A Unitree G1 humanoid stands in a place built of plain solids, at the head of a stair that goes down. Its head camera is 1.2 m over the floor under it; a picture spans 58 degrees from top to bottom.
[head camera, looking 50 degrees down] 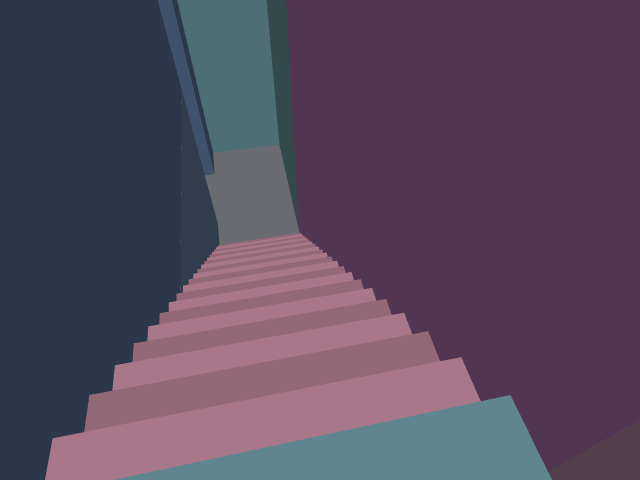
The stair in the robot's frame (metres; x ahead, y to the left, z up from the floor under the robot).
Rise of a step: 0.20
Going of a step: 0.21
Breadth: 1.33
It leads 11 degrees to the left of straight ahead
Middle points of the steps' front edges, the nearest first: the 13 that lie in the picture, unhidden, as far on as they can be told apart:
0.31 0.12 0.00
0.52 0.16 -0.20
0.73 0.21 -0.41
0.94 0.25 -0.61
1.15 0.29 -0.82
1.35 0.33 -1.02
1.56 0.38 -1.23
1.77 0.42 -1.43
1.98 0.46 -1.64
2.18 0.50 -1.84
2.39 0.54 -2.05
2.60 0.59 -2.25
2.81 0.63 -2.46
